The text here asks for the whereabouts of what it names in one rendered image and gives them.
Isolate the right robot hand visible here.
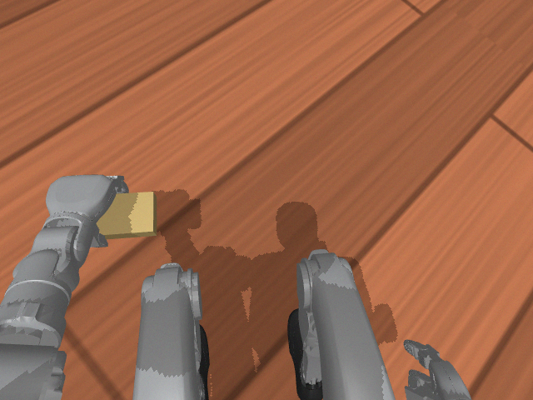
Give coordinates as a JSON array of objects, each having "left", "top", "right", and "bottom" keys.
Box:
[{"left": 404, "top": 340, "right": 471, "bottom": 400}]

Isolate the left robot arm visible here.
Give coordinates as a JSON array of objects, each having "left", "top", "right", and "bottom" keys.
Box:
[{"left": 0, "top": 212, "right": 95, "bottom": 400}]

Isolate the small box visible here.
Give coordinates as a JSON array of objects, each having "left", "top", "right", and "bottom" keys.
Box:
[{"left": 96, "top": 192, "right": 157, "bottom": 239}]

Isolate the left robot hand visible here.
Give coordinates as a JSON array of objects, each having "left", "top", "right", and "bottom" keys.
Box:
[{"left": 46, "top": 175, "right": 129, "bottom": 248}]

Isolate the right robot foot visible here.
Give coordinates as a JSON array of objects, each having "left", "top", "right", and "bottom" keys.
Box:
[{"left": 287, "top": 309, "right": 323, "bottom": 400}]

